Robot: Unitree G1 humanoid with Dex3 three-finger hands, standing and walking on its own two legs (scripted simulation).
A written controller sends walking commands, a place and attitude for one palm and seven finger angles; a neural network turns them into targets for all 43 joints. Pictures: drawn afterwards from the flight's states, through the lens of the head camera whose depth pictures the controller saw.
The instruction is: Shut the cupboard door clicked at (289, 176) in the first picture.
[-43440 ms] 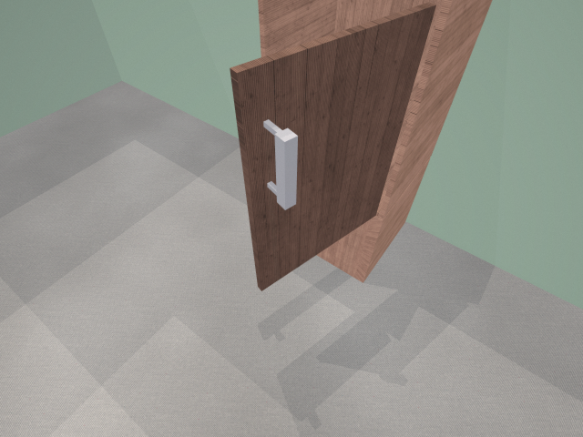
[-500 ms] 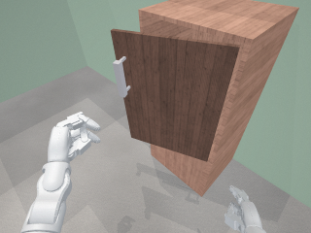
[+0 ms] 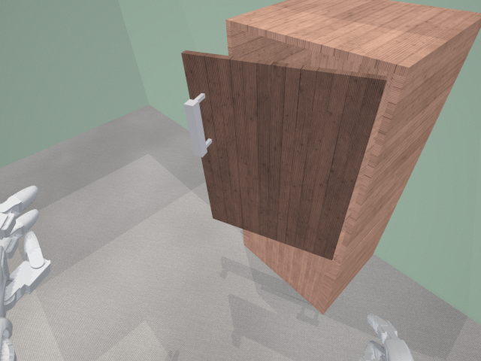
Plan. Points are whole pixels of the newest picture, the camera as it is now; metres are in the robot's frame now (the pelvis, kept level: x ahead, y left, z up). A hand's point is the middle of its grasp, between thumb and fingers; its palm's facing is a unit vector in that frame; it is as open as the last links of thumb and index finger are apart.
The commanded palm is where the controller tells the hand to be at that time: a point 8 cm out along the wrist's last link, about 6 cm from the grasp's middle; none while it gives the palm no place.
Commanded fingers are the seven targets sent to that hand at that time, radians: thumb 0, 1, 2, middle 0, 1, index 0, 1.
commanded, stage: draw the hand back to the body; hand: left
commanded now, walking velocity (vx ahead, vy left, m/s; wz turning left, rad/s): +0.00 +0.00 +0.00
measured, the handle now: (200, 125) +0.63 +0.19 +0.08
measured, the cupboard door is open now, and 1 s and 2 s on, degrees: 22 22 22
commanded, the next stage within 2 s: step back with the hand held close in 0.28 s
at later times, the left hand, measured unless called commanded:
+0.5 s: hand (57, 255) +0.19 +0.27 +0.16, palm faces +0.46 -0.78 -0.43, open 7.4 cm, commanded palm +0.14 +0.30 +0.17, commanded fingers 0.00 0.90 0.90 -0.20 -0.30 -0.20 -0.30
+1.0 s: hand (6, 302) +0.13 +0.30 +0.15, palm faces +0.44 -0.76 -0.47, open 7.4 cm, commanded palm +0.07 +0.33 +0.17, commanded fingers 0.00 0.90 0.90 -0.20 -0.30 -0.20 -0.30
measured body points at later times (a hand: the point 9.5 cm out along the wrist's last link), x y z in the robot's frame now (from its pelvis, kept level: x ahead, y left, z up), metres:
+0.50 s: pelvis +0.00 +0.00 +0.00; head -0.01 -0.02 +0.45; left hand +0.16 +0.31 +0.18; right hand +0.18 -0.22 -0.09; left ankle +0.00 +0.12 -0.74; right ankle -0.04 -0.13 -0.74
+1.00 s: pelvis -0.07 +0.03 -0.01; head -0.06 +0.03 +0.44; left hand +0.10 +0.34 +0.18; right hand +0.09 -0.22 -0.09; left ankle +0.00 +0.12 -0.74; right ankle -0.04 -0.13 -0.74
